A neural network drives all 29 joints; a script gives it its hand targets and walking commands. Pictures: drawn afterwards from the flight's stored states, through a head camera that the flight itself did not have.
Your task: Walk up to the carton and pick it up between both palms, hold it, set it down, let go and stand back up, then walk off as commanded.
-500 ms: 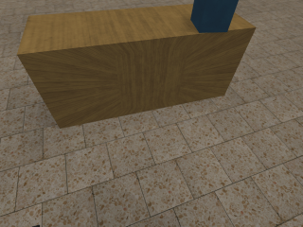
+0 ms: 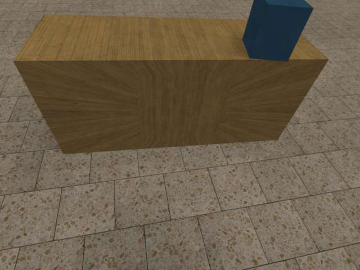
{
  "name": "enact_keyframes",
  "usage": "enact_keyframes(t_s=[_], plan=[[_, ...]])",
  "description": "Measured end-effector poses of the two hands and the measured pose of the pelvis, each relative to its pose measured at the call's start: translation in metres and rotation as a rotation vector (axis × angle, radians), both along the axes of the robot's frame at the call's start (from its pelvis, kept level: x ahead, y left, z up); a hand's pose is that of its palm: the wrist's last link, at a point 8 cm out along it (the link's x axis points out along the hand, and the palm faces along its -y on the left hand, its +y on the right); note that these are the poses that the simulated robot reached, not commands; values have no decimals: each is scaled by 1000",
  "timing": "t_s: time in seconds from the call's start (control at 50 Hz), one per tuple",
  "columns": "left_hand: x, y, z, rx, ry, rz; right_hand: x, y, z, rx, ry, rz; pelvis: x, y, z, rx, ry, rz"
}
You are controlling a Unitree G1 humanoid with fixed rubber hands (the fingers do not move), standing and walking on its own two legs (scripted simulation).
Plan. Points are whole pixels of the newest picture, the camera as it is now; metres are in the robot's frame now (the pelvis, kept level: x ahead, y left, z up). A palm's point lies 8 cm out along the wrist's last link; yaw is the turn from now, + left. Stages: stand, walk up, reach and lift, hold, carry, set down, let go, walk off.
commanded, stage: walk up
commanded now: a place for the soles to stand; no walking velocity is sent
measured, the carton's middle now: (272, 26) +1.20 -0.43 +0.05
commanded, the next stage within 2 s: none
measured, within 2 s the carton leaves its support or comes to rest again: neither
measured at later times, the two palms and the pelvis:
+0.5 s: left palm (132, 248) +0.20 +0.12 -0.09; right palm out of the picture +0.24 -0.55 -0.09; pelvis +0.15 -0.20 +0.00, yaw +6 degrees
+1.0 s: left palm (192, 189) +0.37 -0.02 -0.11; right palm out of the picture +0.36 -0.75 -0.08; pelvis +0.30 -0.38 -0.02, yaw +5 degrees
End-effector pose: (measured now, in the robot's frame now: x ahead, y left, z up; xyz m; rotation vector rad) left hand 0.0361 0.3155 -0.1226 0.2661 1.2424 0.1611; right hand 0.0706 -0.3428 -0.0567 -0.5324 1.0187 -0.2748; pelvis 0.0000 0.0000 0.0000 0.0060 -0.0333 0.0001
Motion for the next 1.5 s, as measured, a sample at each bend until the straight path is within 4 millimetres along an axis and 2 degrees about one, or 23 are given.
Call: enact_keyframes(t_s=[0.1, 0.18, 0.26, 0.3, 0.34, 0.4, 0.52, 0.6, 0.66, 0.72, 0.86, 0.94, 0.98, 1.02, 1.08, 1.18, 1.26, 1.36, 1.44, 1.5], plan=[[39, -26, 6, -9, -32, 4, 19, -33, 12, -24, 47, 5, 30, -33, 8, 3, 1, 17], [79, -49, 14, 9, -73, 4, 33, -71, 10, -35, 90, 18, 52, -65, 6, -3, 1, 34], [129, -79, 22, 53, -133, -7, 52, -123, -2, -48, 122, 16, 78, -107, -3, 1, 6, 50], [153, -98, 26, 84, -176, -11, 67, -154, -15, -55, 136, 17, 93, -132, -13, 1, 4, 57], [168, -116, 26, 123, -229, -14, 86, -183, -31, -70, 152, 14, 105, -155, -25, 1, -6, 66], [172, -146, 28, 123, -231, 16, 120, -202, -41, -49, 141, -2, 120, -177, -23, 5, -16, 88], [162, -200, 31, 69, -134, 72, 183, -204, -34, 41, 126, 82, 159, -208, -2, 8, -3, 99], [158, -224, 22, 35, -63, 105, 215, -205, -23, 55, 119, 116, 188, -226, 5, 7, 3, 103], [167, -238, 7, 15, -19, 108, 233, -218, -20, 24, 82, 136, 209, -237, -3, 3, 6, 109], [188, -254, 1, 8, 14, 76, 243, -241, -11, -2, 55, 91, 223, -253, -3, 9, 3, 100], [260, -290, 6, 9, -56, 30, 257, -315, 7, -72, 83, 57, 255, -303, -2, 5, 5, 85], [304, -317, 13, 46, -103, 12, 270, -367, 0, -87, 99, 43, 277, -343, -9, 0, 7, 82], [323, -333, 14, 78, -138, 14, 281, -396, -11, -97, 115, 36, 291, -367, -18, -6, 6, 84], [333, -349, 13, 115, -169, 16, 295, -422, -25, -108, 132, 11, 302, -388, -28, -14, 1, 85], [334, -375, 13, 114, -165, 51, 325, -434, -33, -78, 133, -6, 319, -407, -25, -13, -2, 98], [328, -415, 12, 76, -83, 93, 375, -429, -31, 2, 110, 71, 350, -430, -12, -5, 9, 105], [334, -439, -1, 42, -10, 104, 401, -430, -29, 15, 72, 120, 375, -445, -13, 1, 12, 104], [374, -472, -5, 22, 11, 72, 408, -464, -16, -7, 83, 70, 399, -476, -6, 5, 7, 97], [416, -497, 1, 18, -45, 57, 410, -507, -8, -39, 124, 54, 416, -506, -4, 0, 2, 100], [446, -518, 5, 41, -80, 51, 415, -543, -11, -44, 153, 44, 429, -534, -7, -8, -2, 108]])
